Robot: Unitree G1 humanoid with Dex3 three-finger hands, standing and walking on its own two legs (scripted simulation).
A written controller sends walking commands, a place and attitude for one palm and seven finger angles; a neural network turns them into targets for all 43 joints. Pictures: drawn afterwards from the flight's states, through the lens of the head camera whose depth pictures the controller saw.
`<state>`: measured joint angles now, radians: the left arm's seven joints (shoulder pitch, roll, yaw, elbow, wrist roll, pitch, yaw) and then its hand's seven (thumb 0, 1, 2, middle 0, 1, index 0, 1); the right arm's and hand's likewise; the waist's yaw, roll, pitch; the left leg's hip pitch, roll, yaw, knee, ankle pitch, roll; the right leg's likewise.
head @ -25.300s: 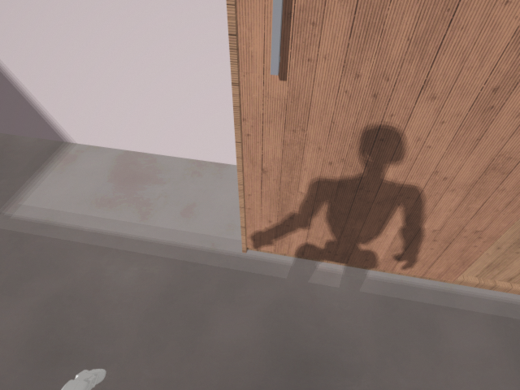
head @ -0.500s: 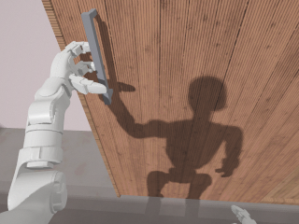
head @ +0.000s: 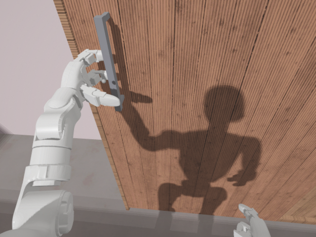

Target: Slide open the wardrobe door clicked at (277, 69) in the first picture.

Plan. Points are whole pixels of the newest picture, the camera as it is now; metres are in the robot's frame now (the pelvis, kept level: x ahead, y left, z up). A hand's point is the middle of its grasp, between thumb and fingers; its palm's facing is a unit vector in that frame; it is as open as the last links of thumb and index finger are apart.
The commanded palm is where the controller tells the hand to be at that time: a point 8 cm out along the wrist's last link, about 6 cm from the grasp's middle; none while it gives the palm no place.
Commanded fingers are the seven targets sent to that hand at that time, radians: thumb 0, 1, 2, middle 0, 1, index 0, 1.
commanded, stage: slide the fingers in behind the handle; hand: left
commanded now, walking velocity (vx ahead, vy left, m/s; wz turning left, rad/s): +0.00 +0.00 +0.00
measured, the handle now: (113, 67) +0.45 +0.15 +0.24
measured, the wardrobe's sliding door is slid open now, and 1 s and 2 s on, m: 0.00 0.00 0.00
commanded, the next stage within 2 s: grip the handle and tug to test in 1.30 s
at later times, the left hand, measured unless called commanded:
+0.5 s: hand (113, 80) +0.39 +0.13 +0.25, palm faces -0.01 -1.00 +0.00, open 13.9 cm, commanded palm +0.37 +0.18 +0.24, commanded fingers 0.00 -0.50 0.30 -0.30 -1.20 -0.30 -1.20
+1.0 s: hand (116, 80) +0.39 +0.13 +0.24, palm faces -0.02 -1.00 +0.01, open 14.0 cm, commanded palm +0.37 +0.18 +0.24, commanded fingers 0.00 -0.50 0.30 -0.30 -1.20 -0.30 -1.20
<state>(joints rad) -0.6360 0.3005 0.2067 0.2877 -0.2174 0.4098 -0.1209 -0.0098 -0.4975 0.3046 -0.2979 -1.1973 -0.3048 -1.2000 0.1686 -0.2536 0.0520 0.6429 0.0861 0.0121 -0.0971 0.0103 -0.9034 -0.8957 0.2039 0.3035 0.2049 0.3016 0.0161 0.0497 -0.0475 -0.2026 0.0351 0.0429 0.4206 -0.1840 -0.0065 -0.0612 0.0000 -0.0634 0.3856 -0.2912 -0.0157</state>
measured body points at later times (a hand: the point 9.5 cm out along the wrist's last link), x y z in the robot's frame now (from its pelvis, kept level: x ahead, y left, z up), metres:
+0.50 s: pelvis +0.00 +0.00 +0.00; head -0.03 -0.03 +0.45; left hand +0.38 +0.19 +0.25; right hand +0.16 -0.24 -0.10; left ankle +0.03 +0.13 -0.74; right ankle -0.05 -0.10 -0.74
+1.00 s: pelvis +0.00 +0.00 +0.00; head -0.03 -0.02 +0.45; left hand +0.38 +0.18 +0.25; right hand +0.18 -0.24 -0.09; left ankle +0.03 +0.13 -0.74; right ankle -0.05 -0.10 -0.74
